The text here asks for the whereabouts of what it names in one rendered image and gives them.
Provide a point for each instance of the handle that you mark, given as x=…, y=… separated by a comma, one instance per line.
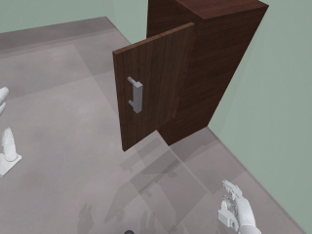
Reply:
x=137, y=95

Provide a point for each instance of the cupboard door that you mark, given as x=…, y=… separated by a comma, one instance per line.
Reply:
x=157, y=63

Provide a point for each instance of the left robot hand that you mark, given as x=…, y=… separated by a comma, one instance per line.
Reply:
x=10, y=157

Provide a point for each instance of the right robot hand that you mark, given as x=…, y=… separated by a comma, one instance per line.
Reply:
x=240, y=213

